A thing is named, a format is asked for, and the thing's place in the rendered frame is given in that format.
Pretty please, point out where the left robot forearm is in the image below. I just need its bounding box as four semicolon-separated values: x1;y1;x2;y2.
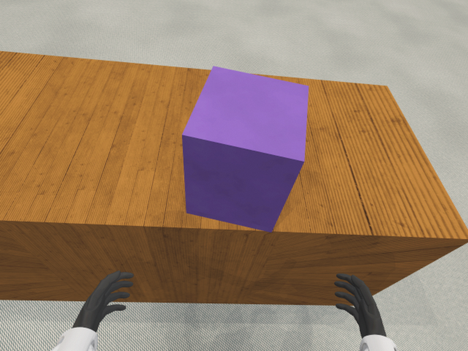
51;327;98;351

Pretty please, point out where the robot left hand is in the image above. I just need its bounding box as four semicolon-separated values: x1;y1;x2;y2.
72;271;134;332

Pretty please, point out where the robot right hand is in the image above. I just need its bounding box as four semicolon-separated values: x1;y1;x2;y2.
334;273;387;338

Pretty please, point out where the pedestal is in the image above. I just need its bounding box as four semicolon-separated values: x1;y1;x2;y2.
0;51;468;306

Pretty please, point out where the carton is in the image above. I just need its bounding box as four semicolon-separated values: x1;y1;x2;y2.
182;66;309;233

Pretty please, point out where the right robot forearm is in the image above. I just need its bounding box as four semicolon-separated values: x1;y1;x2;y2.
360;335;398;351

